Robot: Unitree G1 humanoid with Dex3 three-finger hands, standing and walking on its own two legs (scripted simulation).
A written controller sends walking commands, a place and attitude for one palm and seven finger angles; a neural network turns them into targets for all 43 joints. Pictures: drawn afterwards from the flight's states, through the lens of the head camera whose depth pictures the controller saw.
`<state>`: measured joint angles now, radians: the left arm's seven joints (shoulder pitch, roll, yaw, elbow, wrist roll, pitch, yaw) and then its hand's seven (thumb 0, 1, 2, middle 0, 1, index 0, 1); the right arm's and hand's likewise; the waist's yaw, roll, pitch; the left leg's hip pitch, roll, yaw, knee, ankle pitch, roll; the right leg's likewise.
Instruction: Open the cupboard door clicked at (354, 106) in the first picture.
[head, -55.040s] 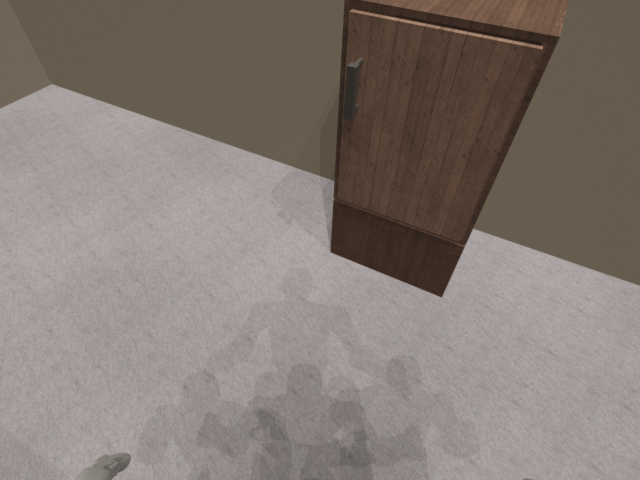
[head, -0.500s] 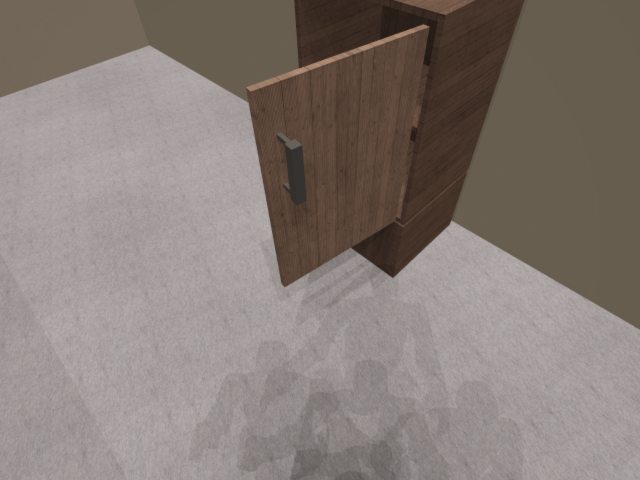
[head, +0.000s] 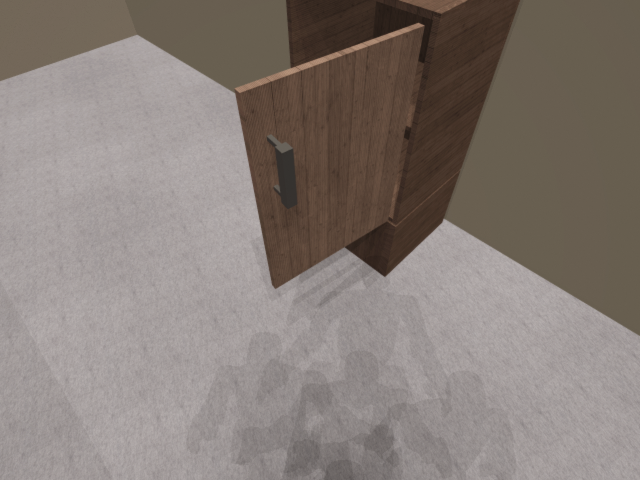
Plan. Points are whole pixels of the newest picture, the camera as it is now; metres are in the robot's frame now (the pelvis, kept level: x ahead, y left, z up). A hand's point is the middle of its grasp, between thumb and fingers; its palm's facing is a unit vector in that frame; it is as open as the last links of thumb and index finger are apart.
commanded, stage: look to check the result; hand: left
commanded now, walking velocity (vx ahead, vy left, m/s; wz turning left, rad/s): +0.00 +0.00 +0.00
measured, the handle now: (280, 171) +0.65 +0.12 -0.03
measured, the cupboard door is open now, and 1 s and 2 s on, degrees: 81 81 81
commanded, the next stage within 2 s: stand and wait in 0.38 s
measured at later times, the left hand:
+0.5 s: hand out of the picture +0.08 +0.23 -0.16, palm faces -0.01 -0.95 -0.31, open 7.4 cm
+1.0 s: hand out of the picture +0.09 +0.23 -0.16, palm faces -0.02 -0.95 -0.31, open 7.4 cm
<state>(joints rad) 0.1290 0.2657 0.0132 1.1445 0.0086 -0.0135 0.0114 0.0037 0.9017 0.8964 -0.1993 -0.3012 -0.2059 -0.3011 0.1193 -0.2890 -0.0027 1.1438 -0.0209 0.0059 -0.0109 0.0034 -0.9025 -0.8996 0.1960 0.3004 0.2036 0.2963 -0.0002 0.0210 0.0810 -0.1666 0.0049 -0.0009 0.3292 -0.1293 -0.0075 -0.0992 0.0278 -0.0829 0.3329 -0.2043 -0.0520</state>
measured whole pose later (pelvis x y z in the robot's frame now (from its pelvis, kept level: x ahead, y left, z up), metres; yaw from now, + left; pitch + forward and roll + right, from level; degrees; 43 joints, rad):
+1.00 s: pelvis +0.03 +0.00 +0.00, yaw -1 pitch -1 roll +1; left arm 0.13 0.28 0.01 1.14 0.01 -0.02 0.01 0.00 0.90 0.90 -0.20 -0.30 -0.21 -0.30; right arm 0.12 -0.29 0.00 1.15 -0.02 0.00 -0.01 0.00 -0.90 -0.90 0.20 0.30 0.20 0.30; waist 0.00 0.01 0.07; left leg -0.12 0.01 0.02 0.30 -0.16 -0.01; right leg -0.06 0.03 -0.06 0.30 -0.22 -0.05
